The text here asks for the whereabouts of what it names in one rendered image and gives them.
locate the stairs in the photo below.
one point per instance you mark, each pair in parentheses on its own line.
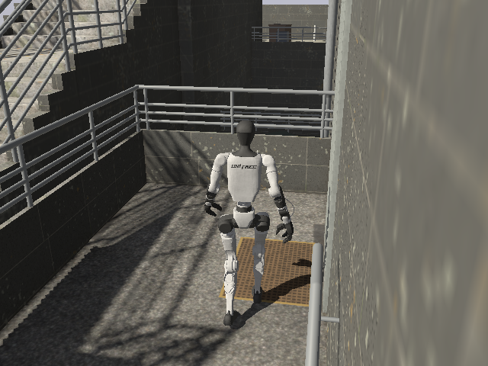
(9,80)
(79,21)

